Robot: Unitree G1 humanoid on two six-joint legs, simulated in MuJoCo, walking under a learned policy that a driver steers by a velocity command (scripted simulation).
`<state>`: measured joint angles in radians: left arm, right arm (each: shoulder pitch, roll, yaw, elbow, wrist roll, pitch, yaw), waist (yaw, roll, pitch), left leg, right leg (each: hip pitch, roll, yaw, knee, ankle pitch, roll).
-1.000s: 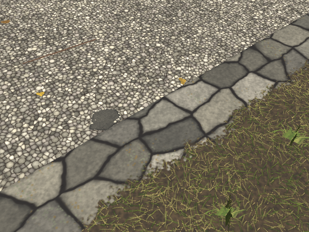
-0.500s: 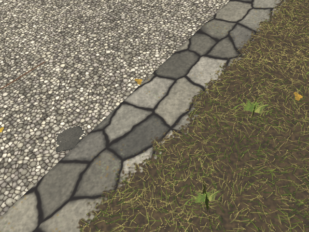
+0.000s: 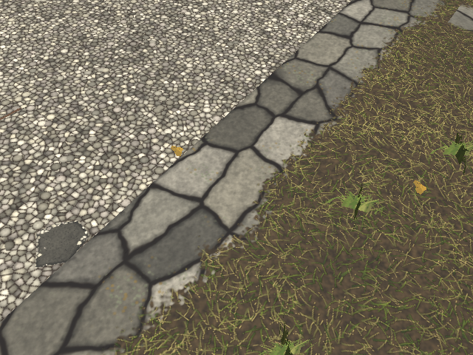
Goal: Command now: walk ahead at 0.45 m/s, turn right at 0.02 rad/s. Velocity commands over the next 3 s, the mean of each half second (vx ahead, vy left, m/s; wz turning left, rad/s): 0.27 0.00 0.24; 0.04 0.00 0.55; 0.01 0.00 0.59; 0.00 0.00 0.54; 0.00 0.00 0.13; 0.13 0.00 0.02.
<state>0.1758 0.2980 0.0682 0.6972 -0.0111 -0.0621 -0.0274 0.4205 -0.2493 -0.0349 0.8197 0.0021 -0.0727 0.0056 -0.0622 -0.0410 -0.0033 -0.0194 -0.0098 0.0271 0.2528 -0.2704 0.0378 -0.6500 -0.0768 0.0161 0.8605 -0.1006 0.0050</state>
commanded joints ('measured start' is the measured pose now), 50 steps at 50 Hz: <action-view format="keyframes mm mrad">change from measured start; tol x32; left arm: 1 -192 1 -15 -114 -4 -26 -12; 12 213 214 47 -51 48 -24 2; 50 -130 94 24 33 1 62 40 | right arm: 1 -11 -186 -43 -56 6 -8 -11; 50 -245 -250 -91 -329 0 98 -36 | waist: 1 -29 137 91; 8 48 174 50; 12 147 -248 -567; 20 -1 -86 -49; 33 37 -18 -55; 35 63 414 -69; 50 45 198 -107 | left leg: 1 -47 191 -101 -128 261 141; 9 42 203 -97 224 844 61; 12 -538 -57 -197 1042 -429 -74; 13 -587 7 -203 1097 -370 -77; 32 -341 74 42 348 14 -23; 35 15 339 -432 161 773 207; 50 -168 193 -418 123 316 198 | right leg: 1 -29 22 -44 -177 132 16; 8 188 95 -44 -359 66 -62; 12 1131 -414 577 -357 634 -360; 19 331 -211 26 -629 329 -257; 30 499 -274 -85 -580 112 -218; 34 422 -139 -211 -220 -44 -45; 36 3 85 -47 312 -615 70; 50 207 105 61 -101 -262 72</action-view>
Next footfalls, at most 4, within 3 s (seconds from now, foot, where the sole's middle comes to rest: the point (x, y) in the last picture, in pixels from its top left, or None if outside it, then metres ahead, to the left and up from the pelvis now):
0.20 right None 0.30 -0.15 -0.78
0.68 left None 0.28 0.10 -0.78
1.14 right None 0.36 -0.11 -0.78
1.54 left None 0.19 0.10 -0.78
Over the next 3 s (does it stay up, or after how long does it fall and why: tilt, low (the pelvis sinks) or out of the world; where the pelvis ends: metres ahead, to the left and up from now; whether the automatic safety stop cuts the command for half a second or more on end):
stays up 0.27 0.03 -0.01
